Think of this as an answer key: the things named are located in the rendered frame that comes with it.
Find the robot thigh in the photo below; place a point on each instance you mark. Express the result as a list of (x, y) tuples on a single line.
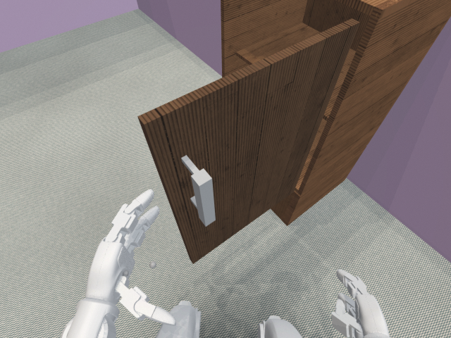
[(277, 328), (187, 323)]

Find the right robot thigh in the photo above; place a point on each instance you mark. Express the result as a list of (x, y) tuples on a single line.
[(277, 328)]

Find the left robot thigh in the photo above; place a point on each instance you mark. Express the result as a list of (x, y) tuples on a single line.
[(187, 323)]

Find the robot left forearm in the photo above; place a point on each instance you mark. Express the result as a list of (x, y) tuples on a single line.
[(94, 318)]

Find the cupboard door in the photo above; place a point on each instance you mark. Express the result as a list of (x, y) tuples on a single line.
[(251, 130)]

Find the left robot hand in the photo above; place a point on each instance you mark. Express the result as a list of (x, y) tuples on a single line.
[(115, 254)]

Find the handle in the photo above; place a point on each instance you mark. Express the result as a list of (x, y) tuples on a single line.
[(203, 198)]

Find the right robot hand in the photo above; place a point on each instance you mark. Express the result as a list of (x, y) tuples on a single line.
[(364, 315)]

